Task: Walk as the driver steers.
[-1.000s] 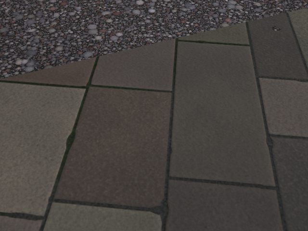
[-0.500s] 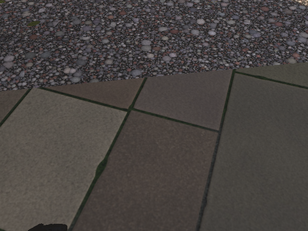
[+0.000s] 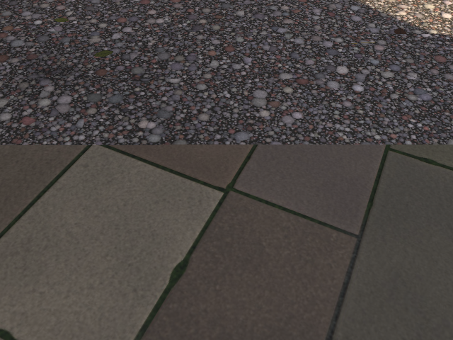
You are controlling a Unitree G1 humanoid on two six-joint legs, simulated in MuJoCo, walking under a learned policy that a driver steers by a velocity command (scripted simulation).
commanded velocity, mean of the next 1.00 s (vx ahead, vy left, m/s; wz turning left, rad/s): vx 0.00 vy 0.00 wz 0.01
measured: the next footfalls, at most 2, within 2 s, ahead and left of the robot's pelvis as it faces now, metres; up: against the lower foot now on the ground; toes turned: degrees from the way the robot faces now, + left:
left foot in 1.92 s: +0.49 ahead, +0.10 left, +0.00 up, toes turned +2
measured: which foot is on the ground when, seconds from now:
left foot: down 0.00-1.00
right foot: down 0.00-1.00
